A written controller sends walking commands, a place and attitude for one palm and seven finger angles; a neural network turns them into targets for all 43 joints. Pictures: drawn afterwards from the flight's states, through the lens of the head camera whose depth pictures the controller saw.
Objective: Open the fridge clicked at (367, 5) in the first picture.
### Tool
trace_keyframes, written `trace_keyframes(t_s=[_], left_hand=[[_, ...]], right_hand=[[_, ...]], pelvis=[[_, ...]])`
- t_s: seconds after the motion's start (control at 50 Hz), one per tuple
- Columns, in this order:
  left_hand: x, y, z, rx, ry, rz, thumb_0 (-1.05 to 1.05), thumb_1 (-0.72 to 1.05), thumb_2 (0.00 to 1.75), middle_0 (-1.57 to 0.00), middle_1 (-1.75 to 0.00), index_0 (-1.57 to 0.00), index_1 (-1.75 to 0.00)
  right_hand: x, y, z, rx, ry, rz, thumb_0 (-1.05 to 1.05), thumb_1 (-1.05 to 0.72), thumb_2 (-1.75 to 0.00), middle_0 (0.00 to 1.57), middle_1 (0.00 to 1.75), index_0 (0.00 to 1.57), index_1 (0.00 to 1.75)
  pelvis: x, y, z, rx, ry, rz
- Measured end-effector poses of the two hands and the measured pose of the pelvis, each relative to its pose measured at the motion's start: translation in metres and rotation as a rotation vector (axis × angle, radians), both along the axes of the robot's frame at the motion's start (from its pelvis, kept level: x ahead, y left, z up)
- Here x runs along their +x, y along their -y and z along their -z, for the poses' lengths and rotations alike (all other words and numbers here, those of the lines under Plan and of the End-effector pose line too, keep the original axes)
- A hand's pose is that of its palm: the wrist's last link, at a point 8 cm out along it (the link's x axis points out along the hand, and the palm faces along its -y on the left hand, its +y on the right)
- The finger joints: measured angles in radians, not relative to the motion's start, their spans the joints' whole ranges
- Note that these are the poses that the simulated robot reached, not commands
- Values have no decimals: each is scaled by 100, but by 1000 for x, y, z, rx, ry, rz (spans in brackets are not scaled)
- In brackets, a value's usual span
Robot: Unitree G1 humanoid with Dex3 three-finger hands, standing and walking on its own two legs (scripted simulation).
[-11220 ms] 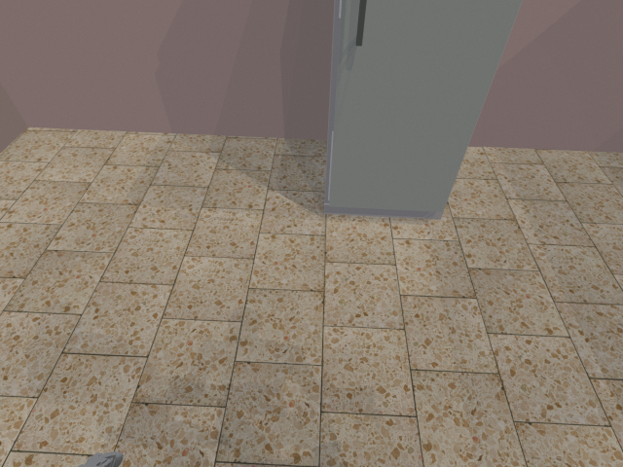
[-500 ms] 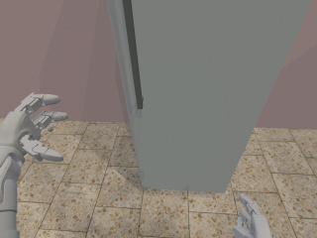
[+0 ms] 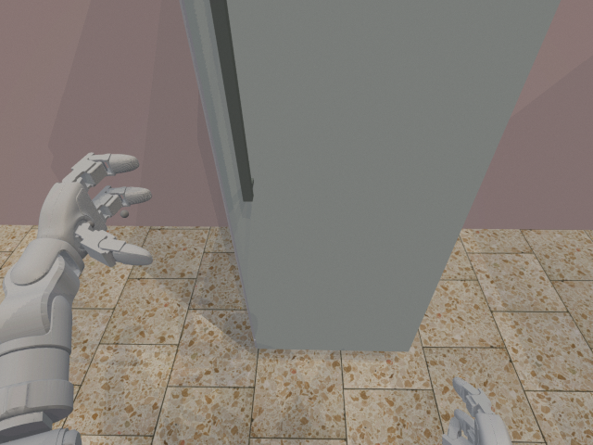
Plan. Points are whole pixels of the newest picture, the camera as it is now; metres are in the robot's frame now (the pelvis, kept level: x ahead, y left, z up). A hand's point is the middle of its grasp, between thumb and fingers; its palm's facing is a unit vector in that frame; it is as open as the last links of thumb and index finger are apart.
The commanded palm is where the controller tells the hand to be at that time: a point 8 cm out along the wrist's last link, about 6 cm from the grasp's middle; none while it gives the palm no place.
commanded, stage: move the hooked fingers beside the handle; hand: left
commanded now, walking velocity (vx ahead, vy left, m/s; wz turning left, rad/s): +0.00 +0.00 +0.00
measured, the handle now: (232, 77) +0.55 +0.14 +0.26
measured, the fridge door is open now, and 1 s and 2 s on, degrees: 0 0 0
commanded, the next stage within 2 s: feel for the door with the fingertips in 1.84 s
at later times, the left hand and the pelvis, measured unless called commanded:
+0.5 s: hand (168, 180) +0.41 +0.21 +0.17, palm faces +0.06 -1.00 +0.00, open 14.0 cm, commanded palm +0.38 +0.27 +0.17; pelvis +0.01 +0.00 +0.00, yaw -1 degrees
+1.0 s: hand (196, 155) +0.47 +0.20 +0.17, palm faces +0.04 -1.00 +0.02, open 14.0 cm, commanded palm +0.45 +0.25 +0.16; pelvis +0.01 +0.01 -0.01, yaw -1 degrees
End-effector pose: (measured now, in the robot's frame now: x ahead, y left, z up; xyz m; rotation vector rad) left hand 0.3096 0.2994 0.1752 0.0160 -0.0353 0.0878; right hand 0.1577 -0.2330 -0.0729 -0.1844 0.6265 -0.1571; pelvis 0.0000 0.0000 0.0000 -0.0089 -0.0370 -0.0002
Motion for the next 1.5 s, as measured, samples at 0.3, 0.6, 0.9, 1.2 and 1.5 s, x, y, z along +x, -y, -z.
trace_keyframes(t_s=[0.3, 0.6, 0.9, 1.2, 1.5], left_hand=[[43, 23, 2, -6, -13, 29, -1, -50, 30, -30, -120, -30, -120], [79, 31, 2, -19, -13, 22, -1, -50, 30, -30, -120, -30, -120], [124, 39, 8, -31, -32, 39, -1, -50, 30, -30, -120, -30, -120], [157, 63, 12, -28, -22, 38, -1, -50, 30, -30, -120, -30, -120], [136, 43, 12, -28, -10, 20, -1, -50, 30, -30, -120, -30, -120]], right_hand=[[-18, 6, 10, -11, -82, 46, 1, -90, -90, 20, 30, 21, 30], [-44, 14, 21, -10, -186, 101, 1, -90, -90, 20, 30, 21, 30], [-78, 21, 32, -45, -315, 140, 1, -90, -90, 20, 30, 21, 30], [-124, 13, 44, 4, -445, 208, 1, -90, -90, 20, 30, 21, 30], [-95, 21, 38, -14, -386, 185, 1, -90, -90, 20, 30, 21, 30]], pelvis=[[2, -3, 1, -1, -24, 5], [9, -5, 1, 0, -55, 21], [8, -9, 6, -9, -105, 15], [15, -14, 8, -4, -146, 46], [16, -11, 7, -9, -128, 36]])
